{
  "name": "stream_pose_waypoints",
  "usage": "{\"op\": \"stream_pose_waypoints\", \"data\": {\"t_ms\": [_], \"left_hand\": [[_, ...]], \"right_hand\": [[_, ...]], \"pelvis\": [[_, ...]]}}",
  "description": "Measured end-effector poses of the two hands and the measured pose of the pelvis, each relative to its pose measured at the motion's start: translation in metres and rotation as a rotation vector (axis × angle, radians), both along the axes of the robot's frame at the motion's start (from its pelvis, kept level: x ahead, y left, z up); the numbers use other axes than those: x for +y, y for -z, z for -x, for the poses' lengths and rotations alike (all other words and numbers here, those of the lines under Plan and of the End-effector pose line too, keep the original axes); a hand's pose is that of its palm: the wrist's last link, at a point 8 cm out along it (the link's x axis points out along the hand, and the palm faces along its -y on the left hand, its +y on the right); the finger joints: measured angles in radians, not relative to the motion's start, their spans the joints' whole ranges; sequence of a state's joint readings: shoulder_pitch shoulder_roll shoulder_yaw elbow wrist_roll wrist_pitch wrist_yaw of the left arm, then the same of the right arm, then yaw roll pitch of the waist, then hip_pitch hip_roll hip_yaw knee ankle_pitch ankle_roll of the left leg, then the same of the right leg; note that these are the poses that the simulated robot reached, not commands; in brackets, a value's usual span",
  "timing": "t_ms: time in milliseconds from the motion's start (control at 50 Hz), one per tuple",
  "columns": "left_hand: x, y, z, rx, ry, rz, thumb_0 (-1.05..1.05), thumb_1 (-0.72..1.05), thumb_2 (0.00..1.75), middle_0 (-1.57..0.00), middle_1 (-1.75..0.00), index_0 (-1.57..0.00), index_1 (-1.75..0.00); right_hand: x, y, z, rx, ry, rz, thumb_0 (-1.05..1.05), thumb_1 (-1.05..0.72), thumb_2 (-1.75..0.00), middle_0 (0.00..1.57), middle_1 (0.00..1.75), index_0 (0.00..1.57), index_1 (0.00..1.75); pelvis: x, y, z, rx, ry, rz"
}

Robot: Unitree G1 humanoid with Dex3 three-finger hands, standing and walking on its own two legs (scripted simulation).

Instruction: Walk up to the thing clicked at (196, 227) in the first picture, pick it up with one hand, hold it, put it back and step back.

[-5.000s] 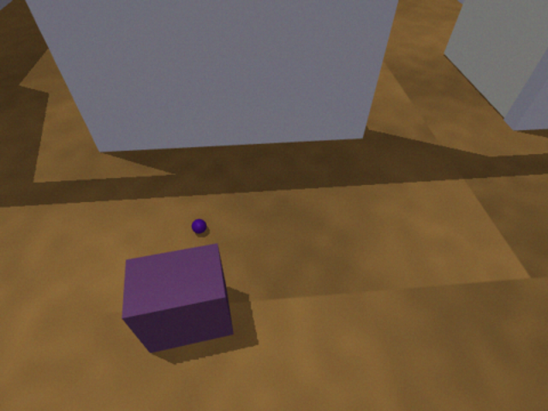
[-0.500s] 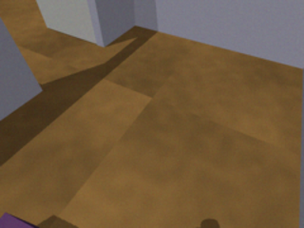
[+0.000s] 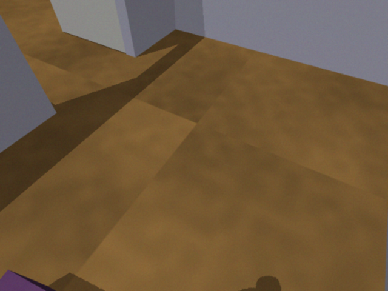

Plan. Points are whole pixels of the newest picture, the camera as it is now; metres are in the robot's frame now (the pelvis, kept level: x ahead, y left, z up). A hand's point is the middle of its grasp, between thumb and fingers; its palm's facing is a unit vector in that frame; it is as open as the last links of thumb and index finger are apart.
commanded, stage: stand
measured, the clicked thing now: out of the picture +0.32 +1.00 -0.75
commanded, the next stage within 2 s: walk up in 0.94 s
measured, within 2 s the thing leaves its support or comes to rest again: neither
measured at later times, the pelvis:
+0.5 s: pelvis +0.01 +0.00 +0.00, yaw +0 degrees
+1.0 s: pelvis +0.00 +0.00 +0.00, yaw -1 degrees
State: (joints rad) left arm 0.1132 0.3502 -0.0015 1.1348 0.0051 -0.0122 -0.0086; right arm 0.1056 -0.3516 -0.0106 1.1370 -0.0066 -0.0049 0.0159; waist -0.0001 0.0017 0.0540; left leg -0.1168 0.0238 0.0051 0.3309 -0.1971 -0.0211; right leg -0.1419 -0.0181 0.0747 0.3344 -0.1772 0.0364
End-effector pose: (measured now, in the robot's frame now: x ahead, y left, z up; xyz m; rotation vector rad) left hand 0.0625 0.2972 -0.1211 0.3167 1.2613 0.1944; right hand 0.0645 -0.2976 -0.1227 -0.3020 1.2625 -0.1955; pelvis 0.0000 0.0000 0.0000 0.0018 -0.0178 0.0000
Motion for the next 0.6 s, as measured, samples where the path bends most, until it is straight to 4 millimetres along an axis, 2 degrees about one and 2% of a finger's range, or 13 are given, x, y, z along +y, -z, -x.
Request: {"op": "stream_pose_waypoints", "data": {"t_ms": [300,600], "left_hand": [[-0.001,-0.001,-0.013,-0.02,0.001,-0.003,0.0,0.91,0.9,-0.21,-0.3,-0.2,-0.3],[0.0,-0.001,-0.015,-0.032,0.002,0.0,0.0,0.91,0.9,-0.21,-0.3,-0.2,-0.3]], "right_hand": [[0.0,-0.002,-0.018,-0.027,-0.007,0.001,0.01,-0.91,-0.89,0.2,0.3,0.2,0.3],[0.001,-0.004,-0.015,-0.03,-0.006,0.009,0.01,-0.91,-0.89,0.2,0.3,0.2,0.3]], "pelvis": [[-0.001,0.0,-0.008,-0.001,-0.002,0.002],[0.001,0.0,-0.007,-0.007,-0.004,0.003]]}}
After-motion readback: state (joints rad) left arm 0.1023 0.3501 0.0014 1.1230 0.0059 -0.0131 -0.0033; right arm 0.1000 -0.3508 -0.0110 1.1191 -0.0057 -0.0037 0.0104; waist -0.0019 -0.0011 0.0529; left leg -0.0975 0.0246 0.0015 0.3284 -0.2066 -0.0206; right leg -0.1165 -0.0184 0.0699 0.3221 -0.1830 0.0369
